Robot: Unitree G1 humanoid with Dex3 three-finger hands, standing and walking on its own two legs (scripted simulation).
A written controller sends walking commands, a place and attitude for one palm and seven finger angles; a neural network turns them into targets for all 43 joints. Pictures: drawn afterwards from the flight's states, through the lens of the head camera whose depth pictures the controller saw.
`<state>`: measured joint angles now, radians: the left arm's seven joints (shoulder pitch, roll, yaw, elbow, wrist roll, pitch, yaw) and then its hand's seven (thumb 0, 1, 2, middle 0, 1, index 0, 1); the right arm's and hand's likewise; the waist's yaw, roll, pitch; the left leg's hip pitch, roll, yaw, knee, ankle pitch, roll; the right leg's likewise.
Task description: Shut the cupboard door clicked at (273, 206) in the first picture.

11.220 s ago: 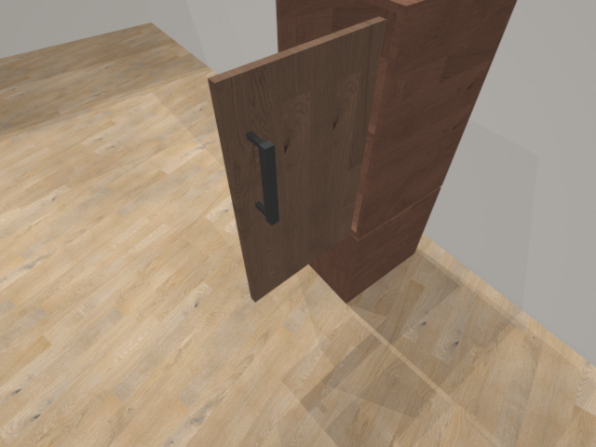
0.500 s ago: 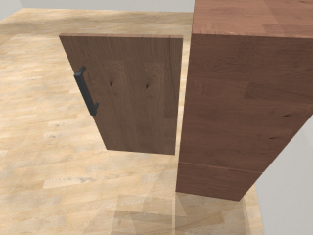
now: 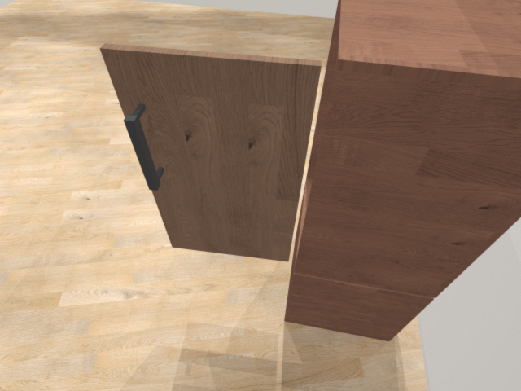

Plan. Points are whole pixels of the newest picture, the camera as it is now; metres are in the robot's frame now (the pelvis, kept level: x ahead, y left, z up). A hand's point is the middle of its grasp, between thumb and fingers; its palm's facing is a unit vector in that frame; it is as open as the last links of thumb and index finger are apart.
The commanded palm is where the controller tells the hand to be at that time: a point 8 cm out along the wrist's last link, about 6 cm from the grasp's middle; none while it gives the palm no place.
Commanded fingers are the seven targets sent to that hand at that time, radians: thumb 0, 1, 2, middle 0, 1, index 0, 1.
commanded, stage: shuffle to correct the standing spot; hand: left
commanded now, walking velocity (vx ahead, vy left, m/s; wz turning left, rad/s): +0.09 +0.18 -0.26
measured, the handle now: (147, 149) +0.51 +0.27 +0.07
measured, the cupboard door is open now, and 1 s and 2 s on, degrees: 93 93 93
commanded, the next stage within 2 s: come to a stop and stand still in 0.24 s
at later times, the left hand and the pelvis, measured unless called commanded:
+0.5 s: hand out of the picture +0.06 +0.27 -0.18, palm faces +0.03 -0.97 -0.24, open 7.4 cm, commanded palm none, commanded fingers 0.00 0.90 0.90 -0.20 -0.30 -0.20 -0.30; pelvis +0.05 +0.07 +0.00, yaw -1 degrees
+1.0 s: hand out of the picture +0.12 +0.22 -0.16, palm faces -0.02 -0.97 -0.22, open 7.3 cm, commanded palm none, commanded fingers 0.00 0.90 0.90 -0.20 -0.30 -0.20 -0.30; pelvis +0.06 +0.04 +0.01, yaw -1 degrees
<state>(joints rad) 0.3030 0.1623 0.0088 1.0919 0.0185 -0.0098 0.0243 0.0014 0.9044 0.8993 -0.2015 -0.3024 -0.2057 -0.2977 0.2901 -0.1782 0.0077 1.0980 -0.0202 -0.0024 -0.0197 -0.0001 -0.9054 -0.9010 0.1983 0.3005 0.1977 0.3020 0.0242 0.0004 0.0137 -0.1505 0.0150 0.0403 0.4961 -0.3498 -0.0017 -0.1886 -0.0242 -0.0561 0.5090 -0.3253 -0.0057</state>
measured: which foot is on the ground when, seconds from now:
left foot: down 0.00-0.20, up 0.22-0.32, down 0.34-1.00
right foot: down 0.00-0.36, up 0.38-0.66, down 0.68-1.00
